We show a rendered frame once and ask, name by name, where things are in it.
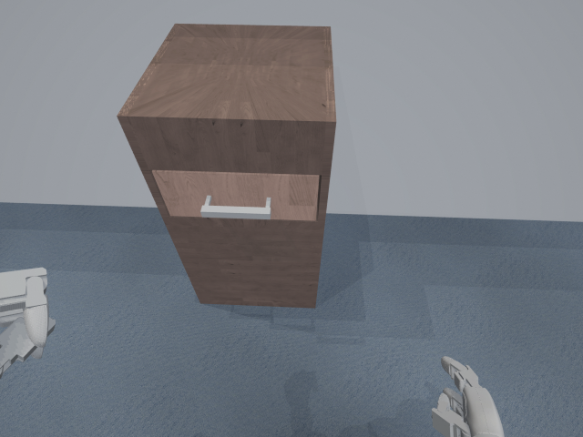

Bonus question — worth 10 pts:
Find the right robot hand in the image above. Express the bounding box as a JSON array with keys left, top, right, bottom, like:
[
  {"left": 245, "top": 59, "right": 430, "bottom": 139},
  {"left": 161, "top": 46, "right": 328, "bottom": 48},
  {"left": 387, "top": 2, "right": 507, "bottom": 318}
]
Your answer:
[{"left": 432, "top": 356, "right": 505, "bottom": 437}]

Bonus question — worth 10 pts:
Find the handle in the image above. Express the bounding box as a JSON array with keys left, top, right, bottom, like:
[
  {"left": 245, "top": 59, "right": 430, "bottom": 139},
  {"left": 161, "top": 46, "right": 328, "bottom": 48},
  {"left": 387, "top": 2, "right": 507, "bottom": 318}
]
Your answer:
[{"left": 200, "top": 196, "right": 271, "bottom": 219}]

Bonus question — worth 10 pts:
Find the drawer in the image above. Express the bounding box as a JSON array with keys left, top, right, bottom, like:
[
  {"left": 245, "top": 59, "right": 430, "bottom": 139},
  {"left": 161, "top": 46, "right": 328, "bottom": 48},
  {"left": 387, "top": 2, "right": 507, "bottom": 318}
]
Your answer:
[{"left": 152, "top": 170, "right": 320, "bottom": 221}]

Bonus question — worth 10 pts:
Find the cabinet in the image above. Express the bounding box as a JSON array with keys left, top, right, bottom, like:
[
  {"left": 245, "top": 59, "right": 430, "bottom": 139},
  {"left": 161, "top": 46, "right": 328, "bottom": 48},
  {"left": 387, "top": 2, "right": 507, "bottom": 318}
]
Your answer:
[{"left": 117, "top": 24, "right": 336, "bottom": 309}]

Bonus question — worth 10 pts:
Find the left robot hand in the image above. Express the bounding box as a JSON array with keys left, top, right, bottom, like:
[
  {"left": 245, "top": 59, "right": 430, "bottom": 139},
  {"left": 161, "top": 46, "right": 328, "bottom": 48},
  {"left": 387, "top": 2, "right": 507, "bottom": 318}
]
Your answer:
[{"left": 0, "top": 268, "right": 56, "bottom": 379}]

